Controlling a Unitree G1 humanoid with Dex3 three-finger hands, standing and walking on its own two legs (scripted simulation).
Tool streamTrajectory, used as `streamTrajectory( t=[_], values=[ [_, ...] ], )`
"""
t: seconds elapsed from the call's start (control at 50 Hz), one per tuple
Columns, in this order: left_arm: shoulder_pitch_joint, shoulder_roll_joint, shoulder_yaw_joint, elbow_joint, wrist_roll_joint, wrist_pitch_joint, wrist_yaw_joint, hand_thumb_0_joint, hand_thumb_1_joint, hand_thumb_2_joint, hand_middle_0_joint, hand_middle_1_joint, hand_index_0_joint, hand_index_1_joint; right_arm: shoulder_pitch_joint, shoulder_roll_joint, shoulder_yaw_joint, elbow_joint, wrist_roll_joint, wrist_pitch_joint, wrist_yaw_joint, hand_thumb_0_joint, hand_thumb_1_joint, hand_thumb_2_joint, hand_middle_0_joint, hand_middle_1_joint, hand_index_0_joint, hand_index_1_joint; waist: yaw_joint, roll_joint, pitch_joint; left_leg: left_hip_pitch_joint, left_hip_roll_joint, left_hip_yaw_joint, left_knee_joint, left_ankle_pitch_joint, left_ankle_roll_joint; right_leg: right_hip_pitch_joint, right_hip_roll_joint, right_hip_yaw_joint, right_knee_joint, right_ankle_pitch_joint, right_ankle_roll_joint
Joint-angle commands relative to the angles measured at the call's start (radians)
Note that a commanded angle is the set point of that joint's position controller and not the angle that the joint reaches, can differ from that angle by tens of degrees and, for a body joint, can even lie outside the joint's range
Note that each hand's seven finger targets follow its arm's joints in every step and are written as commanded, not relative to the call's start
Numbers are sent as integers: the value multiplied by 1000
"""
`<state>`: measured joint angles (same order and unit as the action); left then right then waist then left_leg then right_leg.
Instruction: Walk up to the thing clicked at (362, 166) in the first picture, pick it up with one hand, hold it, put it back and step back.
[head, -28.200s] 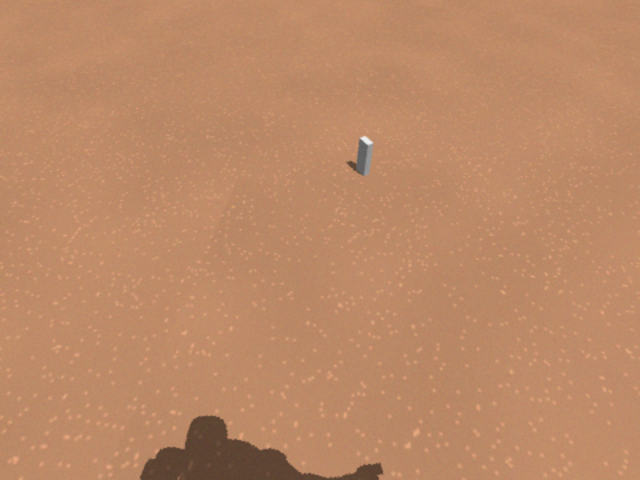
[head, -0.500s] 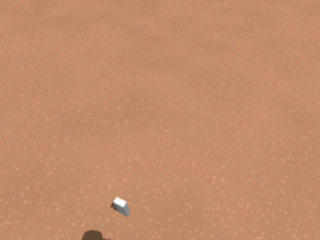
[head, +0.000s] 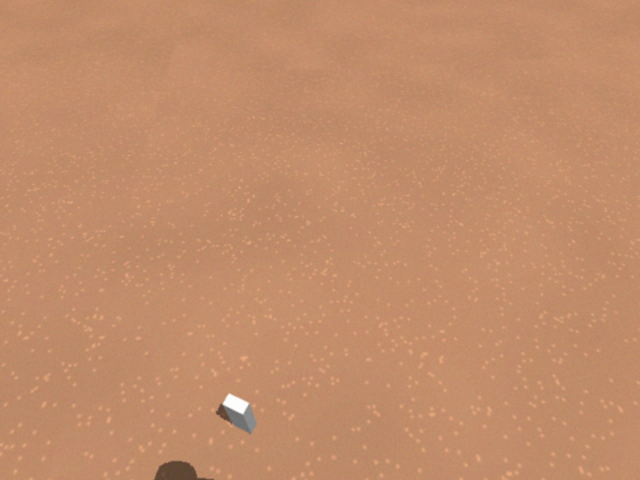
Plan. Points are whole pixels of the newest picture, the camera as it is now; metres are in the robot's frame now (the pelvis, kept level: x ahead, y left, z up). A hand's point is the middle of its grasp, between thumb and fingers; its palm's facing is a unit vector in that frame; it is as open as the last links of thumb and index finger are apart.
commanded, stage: step back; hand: left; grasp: from the side
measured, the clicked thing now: (240, 414) +0.41 +0.23 -0.69
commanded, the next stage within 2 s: none
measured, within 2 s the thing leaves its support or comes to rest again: neither
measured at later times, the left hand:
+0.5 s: hand out of the picture +0.02 +0.25 -0.16, palm faces -0.01 -0.90 -0.43, open 7.4 cm
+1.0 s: hand out of the picture -0.11 +0.28 -0.18, palm faces -0.05 -0.91 -0.41, open 7.4 cm
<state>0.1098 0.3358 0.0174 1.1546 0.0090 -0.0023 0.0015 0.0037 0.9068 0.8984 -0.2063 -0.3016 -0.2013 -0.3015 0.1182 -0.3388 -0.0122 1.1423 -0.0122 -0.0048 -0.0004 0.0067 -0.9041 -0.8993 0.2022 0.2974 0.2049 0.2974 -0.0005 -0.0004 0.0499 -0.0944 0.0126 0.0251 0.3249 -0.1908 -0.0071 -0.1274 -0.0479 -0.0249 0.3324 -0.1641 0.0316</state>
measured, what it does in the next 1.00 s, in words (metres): walks backwards: left foot, then right foot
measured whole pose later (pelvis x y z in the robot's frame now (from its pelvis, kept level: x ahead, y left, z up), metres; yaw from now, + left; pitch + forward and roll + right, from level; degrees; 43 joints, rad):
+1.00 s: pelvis -0.19 +0.01 -0.03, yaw -3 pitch -1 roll +1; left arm 0.19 0.38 0.07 0.88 0.02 0.04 0.02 0.01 0.91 0.90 -0.21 -0.30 -0.20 -0.30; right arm 0.09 -0.38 -0.06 0.84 -0.01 0.04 -0.01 0.01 -0.90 -0.90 0.20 0.30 0.21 0.30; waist 0.02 -0.01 0.19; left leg -0.33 -0.01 0.07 0.67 -0.32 0.04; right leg -0.27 0.03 0.06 0.69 -0.40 0.01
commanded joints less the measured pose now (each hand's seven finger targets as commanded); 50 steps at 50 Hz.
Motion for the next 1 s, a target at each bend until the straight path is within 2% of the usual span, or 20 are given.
streamTrajectory(
  t=[0.0, 0.04, 0.16, 0.2, 0.24, 0.26, 0.28, 0.3, 0.36, 0.48, 0.54, 0.58, 0.62, 0.64, 0.66, 0.7, 0.72, 0.86, 0.92, 0.98],
  values=[
    [-22, 257, 65, -116, -22, -9, 18, 0, 900, 900, -200, -300, -200, -300, -43, -252, -64, -104, 16, 5, -6, 0, -900, -900, 200, 300, 200, 300, -3, 14, -21, -63, 117, -103, 56, 335, 60, -44, -61, 71, 101, 296, -59],
    [-22, 246, 65, -153, -19, -4, 20, 0, 900, 900, -200, -300, -200, -300, -36, -265, -76, -130, 17, 12, -5, 0, -900, -900, 200, 300, 200, 300, -16, 25, -93, -53, 138, -105, 85, 409, 94, -34, -40, 57, 170, 283, -68],
    [62, 232, 69, -197, 2, 23, 13, 0, 900, 900, -200, -300, -200, -300, -102, -291, -103, -227, 10, 39, -2, 0, -900, -900, 200, 300, 200, 300, 9, 142, -132, -181, 213, -168, 120, 249, 192, -49, 29, 11, 392, -45, -72],
    [99, 235, 78, -198, 5, 27, 11, 0, 900, 900, -200, -300, -200, -300, -123, -283, -106, -256, 11, 46, -1, 0, -900, -900, 200, 300, 200, 300, 25, 147, -150, -239, 201, -165, 185, 198, 190, -25, 27, 25, 393, -47, -89],
    [119, 274, 93, -209, 8, 24, 8, 0, 900, 900, -200, -300, -200, -300, -144, -250, -103, -281, 18, 58, 2, 0, -900, -900, 200, 300, 200, 300, 50, 21, -117, -305, 69, -92, 377, -18, 121, -61, -88, 167, 224, 54, -154],
    [106, 353, 113, -227, 14, 15, 10, 0, 900, 900, -200, -300, -200, -300, -138, -202, -88, -292, 19, 65, 0, 0, -900, -900, 200, 300, 200, 300, 64, -207, -58, -355, -118, -28, 631, -245, 45, -138, -270, 421, -22, 136, -239],
    [42, 397, 120, -266, 30, 6, 16, 0, 900, 900, -200, -300, -200, -300, -86, -197, -89, -282, 10, 79, -6, 0, -900, -900, 200, 300, 200, 300, 44, -234, -47, -348, -145, -147, 822, -446, 36, -217, -363, 554, -65, 119, -313],
    [-7, 402, 124, -294, 36, 4, 22, 0, 900, 900, -200, -300, -200, -300, -36, -223, -100, -263, 3, 84, -7, 0, -900, -900, 200, 300, 200, 300, 25, -218, -29, -320, -121, -185, 916, -429, 35, -300, -365, 551, -65, 46, -328],
    [-135, 306, 110, -340, 37, 3, 29, 0, 900, 900, -200, -300, -200, -300, 89, -244, -108, -219, 30, 78, 2, 0, -900, -900, 200, 300, 200, 300, -42, -144, -41, -321, -124, -192, 972, -273, 24, -254, -197, 282, -18, -56, -228],
    [2, 283, 119, -348, 37, 17, 44, 0, 900, 900, -200, -300, -200, -300, 43, -246, -79, -268, 5, 60, -8, 0, -900, -900, 200, 300, 200, 300, 51, -173, -150, -402, -44, -140, 582, -329, -13, 98, -237, 291, 75, 32, -246],
    [-14, 314, 124, -364, 22, 29, 40, 0, 900, 900, -200, -300, -200, -300, 125, -242, -83, -249, -15, 51, -9, 0, -900, -900, 200, 300, 200, 300, 10, -243, -170, -237, -7, -89, 291, -281, 25, 50, -243, 255, 151, 233, -208],
    [-7, 290, 110, -369, 9, 45, 30, 0, 900, 900, -200, -300, -200, -300, 174, -246, -98, -213, -28, 44, -3, 0, -900, -900, 200, 300, 200, 300, -16, -136, -126, -77, -23, -55, 95, -39, 42, -137, -159, 165, 233, 105, -137],
    [-9, 210, 94, -388, 1, 47, 34, 0, 900, 900, -200, -300, -200, -300, 71, -392, -126, -267, -58, 43, 6, 0, -900, -900, 200, 300, 200, 300, 3, 260, -49, -82, 304, -532, -51, 37, 161, -459, 124, 16, 542, -433, -37],
    [-97, 255, 116, -395, 20, 44, 49, 0, 900, 900, -200, -300, -200, -300, 53, -443, -136, -283, -40, 38, 9, 0, -900, -900, 200, 300, 200, 300, -72, 305, -29, -261, 373, -606, -74, 56, 286, -371, 150, 159, 736, -510, -21],
    [-99, 267, 120, -384, 24, 40, 47, 0, 900, 900, -200, -300, -200, -300, -7, -401, -128, -295, -37, 29, 0, 0, -900, -900, 200, 300, 200, 300, -46, 265, 11, -320, 368, -566, -70, 80, 302, -341, 144, 220, 862, -451, -29],
    [-15, 233, 112, -344, -7, 44, 39, 0, 900, 900, -200, -300, -200, -300, -89, -289, -92, -316, -51, 22, -12, 0, -900, -900, 200, 300, 200, 300, 32, 142, 26, -241, 182, -271, 31, 305, 169, -389, 180, 256, 937, -311, -51],
    [52, 232, 110, -338, -12, 47, 38, 0, 900, 900, -200, -300, -200, -300, -94, -278, -93, -325, -44, 23, -20, 0, -900, -900, 200, 300, 200, 300, 65, 130, 13, -173, 164, -215, 56, 341, 138, -430, 187, 245, 952, -281, -59],
    [2, 207, 96, -391, 8, 15, 34, 0, 900, 900, -200, -300, -200, -300, 98, -259, -107, -321, -12, 24, -33, 0, -900, -900, 200, 300, 200, 300, -57, 160, -81, 197, 223, -240, 190, 517, 250, -447, 117, 146, 607, -346, 4],
    [61, 198, 96, -370, 12, 4, 31, 0, 900, 900, -200, -300, -200, -300, 61, -279, -113, -342, -9, 36, -28, 0, -900, -900, 200, 300, 200, 300, -35, 176, -116, 125, 213, -208, 247, 475, 221, -286, 71, 67, 338, -299, -16],
    [163, 196, 100, -320, 25, -6, 32, 0, 900, 900, -200, -300, -200, -300, -6, -269, -107, -360, 14, 48, -22, 0, -900, -900, 200, 300, 200, 300, 19, 104, -159, 2, 174, -169, 345, 327, 152, -72, 68, 59, 24, 59, -46]
  ],
)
